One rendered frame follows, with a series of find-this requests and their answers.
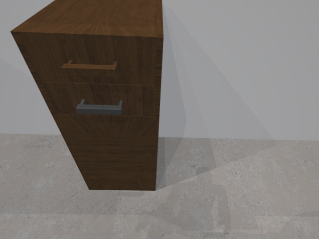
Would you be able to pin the cabinet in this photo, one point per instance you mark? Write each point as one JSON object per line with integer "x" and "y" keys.
{"x": 111, "y": 152}

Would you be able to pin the drawer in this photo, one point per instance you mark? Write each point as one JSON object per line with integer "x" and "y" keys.
{"x": 138, "y": 100}

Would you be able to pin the handle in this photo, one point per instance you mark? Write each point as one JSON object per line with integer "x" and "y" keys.
{"x": 99, "y": 109}
{"x": 89, "y": 70}

